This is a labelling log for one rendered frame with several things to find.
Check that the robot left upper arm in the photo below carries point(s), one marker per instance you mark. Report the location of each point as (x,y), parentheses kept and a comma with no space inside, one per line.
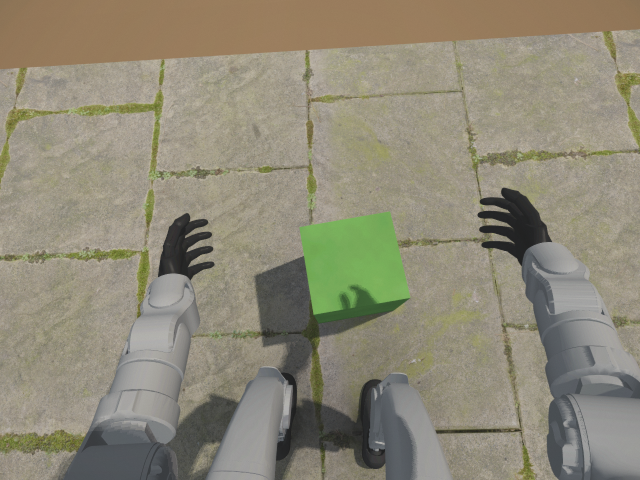
(138,461)

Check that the carton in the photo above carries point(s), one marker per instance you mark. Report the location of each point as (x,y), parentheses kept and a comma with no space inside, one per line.
(354,267)

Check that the robot left foot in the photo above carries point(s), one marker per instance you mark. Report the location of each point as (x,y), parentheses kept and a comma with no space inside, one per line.
(283,447)

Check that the robot right upper arm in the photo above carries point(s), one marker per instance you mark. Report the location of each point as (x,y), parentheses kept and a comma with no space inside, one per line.
(594,437)

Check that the right robot forearm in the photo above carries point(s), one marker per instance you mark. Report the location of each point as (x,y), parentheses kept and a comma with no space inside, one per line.
(584,353)

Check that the robot left hand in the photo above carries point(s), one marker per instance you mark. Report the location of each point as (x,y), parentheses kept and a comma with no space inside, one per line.
(174,258)

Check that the robot right hand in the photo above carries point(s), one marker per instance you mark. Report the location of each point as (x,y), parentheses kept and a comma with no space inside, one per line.
(527,228)

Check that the left robot forearm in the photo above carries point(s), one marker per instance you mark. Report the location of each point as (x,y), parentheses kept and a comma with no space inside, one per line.
(141,406)

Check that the robot right foot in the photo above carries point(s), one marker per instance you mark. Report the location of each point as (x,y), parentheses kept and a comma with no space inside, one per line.
(373,458)

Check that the robot foot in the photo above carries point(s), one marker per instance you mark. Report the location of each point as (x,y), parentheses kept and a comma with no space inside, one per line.
(373,458)
(283,447)

